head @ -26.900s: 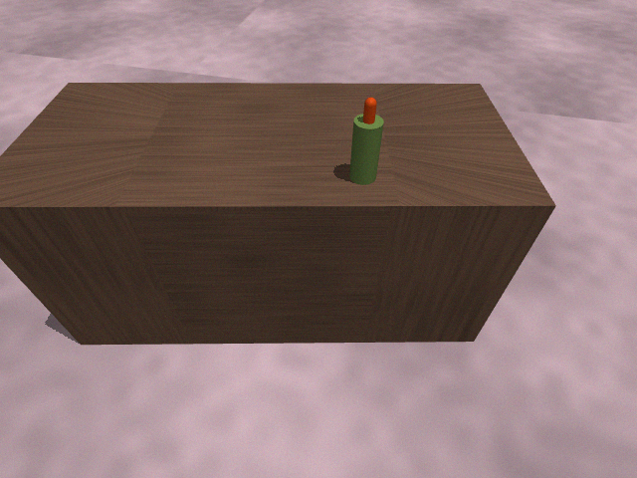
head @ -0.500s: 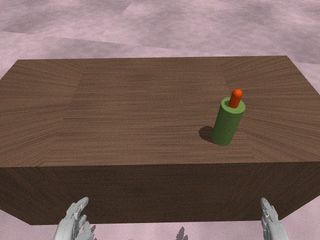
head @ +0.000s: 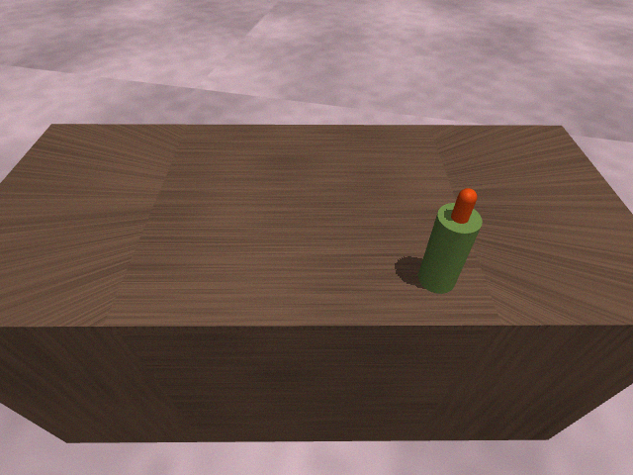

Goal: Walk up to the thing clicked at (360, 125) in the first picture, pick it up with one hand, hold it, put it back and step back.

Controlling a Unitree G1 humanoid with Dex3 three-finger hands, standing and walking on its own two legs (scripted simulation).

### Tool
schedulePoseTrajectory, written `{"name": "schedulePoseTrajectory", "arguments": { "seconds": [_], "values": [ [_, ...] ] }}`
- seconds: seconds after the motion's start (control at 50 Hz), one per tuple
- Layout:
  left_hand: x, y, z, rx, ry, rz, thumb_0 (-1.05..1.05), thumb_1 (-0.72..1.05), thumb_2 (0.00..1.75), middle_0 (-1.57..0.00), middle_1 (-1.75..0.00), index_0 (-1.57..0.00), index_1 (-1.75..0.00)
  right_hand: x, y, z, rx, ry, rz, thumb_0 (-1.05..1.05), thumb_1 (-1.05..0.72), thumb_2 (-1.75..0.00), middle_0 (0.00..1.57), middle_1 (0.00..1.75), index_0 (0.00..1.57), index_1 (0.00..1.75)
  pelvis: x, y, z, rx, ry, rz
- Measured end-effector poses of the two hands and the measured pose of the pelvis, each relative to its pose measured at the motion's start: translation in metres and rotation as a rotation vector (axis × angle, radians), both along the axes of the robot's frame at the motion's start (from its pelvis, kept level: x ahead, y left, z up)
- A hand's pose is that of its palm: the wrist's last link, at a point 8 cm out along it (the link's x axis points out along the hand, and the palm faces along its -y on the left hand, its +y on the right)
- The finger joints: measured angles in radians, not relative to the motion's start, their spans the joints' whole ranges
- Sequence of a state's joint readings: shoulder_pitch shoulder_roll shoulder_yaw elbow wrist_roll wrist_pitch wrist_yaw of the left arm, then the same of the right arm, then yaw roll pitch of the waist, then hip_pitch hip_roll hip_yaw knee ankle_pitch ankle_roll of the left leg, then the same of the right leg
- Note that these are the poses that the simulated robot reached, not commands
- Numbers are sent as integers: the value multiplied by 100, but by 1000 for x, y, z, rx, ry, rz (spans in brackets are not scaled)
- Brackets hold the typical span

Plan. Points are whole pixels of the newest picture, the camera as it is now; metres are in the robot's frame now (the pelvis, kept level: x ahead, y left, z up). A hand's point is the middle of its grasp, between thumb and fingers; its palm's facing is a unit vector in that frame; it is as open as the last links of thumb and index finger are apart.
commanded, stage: stand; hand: right
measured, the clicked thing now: (451, 239) +0.48 -0.18 +0.02
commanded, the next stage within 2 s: none
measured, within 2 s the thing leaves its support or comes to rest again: neither
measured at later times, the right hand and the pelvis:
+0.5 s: hand out of the picture +0.06 -0.24 -0.12, palm faces -0.03 +0.93 -0.37, open 10.4 cm; pelvis +0.00 +0.00 +0.03, yaw +1 degrees
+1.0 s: hand out of the picture +0.08 -0.24 -0.12, palm faces -0.04 +0.94 -0.34, open 7.4 cm; pelvis +0.01 +0.00 +0.04, yaw +1 degrees
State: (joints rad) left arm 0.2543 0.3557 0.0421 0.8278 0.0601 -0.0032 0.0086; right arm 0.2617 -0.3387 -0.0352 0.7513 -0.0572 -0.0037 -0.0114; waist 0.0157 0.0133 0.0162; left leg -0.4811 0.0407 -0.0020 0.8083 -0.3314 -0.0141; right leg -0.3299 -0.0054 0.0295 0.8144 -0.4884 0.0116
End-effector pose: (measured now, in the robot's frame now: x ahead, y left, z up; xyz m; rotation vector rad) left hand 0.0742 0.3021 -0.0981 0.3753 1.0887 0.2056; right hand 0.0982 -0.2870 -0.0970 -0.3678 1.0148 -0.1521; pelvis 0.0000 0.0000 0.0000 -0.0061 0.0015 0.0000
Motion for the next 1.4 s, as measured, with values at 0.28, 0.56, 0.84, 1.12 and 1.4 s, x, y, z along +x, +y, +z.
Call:
{"name": "schedulePoseTrajectory", "arguments": {
  "seconds": [0.28,0.56,0.84,1.12,1.4],
  "values": [
    [-36,-9,-2,-70,127,67,1,90,90,-20,-30,-21,-30,-37,2,7,7,159,-78,-1,35,-24,14,17,14,18,2,5,24,-1,-52,8],
    [-40,-7,2,-78,164,71,1,90,90,-20,-30,-21,-30,-40,-1,17,2,200,-99,0,-58,-82,20,29,20,29,-3,4,35,-5,-61,17],
    [-41,-4,10,-54,197,102,1,90,90,-20,-30,-21,-30,-29,-1,12,27,234,-96,0,-89,-90,20,30,20,30,6,1,38,-1,-59,24],
    [-15,-8,8,-71,163,91,1,90,90,-20,-30,-21,-30,-13,-3,17,12,223,-93,0,-91,-90,20,30,20,30,15,1,39,4,-51,23],
    [-9,-3,11,-65,156,90,1,90,90,-20,-30,-21,-30,-7,-2,18,12,218,-90,0,-91,-90,20,30,20,30,17,3,40,1,-45,29]
  ]
}}
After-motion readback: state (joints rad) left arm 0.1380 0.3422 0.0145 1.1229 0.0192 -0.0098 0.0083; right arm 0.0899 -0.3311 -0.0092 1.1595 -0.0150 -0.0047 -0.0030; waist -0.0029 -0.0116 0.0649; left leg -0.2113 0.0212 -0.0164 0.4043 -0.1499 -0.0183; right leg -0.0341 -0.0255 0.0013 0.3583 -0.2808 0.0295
